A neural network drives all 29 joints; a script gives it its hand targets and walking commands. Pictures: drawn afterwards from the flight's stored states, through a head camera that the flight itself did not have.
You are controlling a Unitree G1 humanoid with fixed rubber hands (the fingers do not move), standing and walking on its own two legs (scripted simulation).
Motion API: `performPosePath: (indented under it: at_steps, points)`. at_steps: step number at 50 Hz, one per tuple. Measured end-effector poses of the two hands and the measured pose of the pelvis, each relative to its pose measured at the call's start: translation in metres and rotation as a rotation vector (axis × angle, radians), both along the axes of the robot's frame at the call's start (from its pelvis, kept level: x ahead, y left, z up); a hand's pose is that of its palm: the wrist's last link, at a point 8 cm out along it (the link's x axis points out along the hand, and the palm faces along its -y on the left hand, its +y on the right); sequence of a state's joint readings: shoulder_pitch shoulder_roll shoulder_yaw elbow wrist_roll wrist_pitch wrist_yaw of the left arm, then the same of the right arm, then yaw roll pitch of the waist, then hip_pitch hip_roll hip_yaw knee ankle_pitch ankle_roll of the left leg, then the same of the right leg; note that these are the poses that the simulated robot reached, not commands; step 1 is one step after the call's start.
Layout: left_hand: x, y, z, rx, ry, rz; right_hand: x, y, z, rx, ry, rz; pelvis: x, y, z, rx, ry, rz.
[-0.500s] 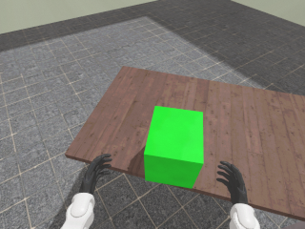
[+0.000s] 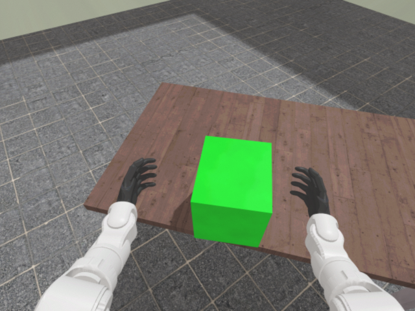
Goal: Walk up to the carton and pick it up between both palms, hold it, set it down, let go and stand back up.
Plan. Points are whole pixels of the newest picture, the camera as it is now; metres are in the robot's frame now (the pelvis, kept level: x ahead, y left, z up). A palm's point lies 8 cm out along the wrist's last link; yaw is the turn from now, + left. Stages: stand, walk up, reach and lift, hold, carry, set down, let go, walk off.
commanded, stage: reach and lift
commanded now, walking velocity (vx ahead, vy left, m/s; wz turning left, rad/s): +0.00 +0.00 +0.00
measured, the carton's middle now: (231, 191) +0.44 -0.06 -0.10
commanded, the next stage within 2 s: none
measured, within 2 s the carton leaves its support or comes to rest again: neither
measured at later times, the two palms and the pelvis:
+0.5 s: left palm (139, 155) +0.43 +0.15 +0.06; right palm (316, 164) +0.41 -0.23 +0.06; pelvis -0.02 -0.01 -0.02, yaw +0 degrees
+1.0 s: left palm (145, 176) +0.43 +0.15 -0.02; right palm (302, 186) +0.41 -0.22 -0.02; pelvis -0.03 -0.01 -0.04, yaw +1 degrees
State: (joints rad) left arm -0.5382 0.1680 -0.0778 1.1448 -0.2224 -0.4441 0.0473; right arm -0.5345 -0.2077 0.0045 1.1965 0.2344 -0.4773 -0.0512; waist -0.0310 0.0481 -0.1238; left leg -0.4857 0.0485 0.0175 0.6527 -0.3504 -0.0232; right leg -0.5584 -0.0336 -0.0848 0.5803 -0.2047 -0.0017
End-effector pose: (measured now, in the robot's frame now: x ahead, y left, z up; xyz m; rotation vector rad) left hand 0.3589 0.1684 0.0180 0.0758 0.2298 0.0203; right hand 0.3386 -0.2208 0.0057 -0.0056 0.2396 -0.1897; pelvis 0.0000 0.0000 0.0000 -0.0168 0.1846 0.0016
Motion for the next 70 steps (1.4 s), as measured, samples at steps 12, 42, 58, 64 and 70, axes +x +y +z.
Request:
performPosePath:
  at_steps: [12, 42, 58, 64, 70]
  points:
    - [0.036, -0.014, 0.021, 0.003, 0.005, 0.019, 0.032, -0.01, 0.025, -0.002, -0.005, -0.02, -0.012, -0.001, -0.008, 0.01, 0.091, -0.011]
    - [0.072, -0.015, 0.0, 0.032, 0.078, 0.049, 0.067, -0.009, 0.01, -0.018, 0.063, -0.019, -0.025, -0.012, -0.026, 0.024, 0.263, 0.001]
    - [0.083, -0.026, -0.049, 0.033, 0.05, 0.027, 0.077, 0.008, -0.046, -0.01, 0.042, -0.002, -0.025, -0.01, -0.055, 0.019, 0.382, 0.001]
    - [0.079, -0.035, -0.066, 0.028, 0.061, 0.003, 0.074, 0.007, -0.057, -0.01, 0.03, -0.016, -0.022, -0.008, -0.061, 0.015, 0.393, -0.005]
    - [0.075, -0.046, -0.071, 0.022, 0.046, -0.023, 0.073, 0.01, -0.061, 0.005, 0.011, -0.013, -0.022, -0.004, -0.066, 0.014, 0.389, -0.013]
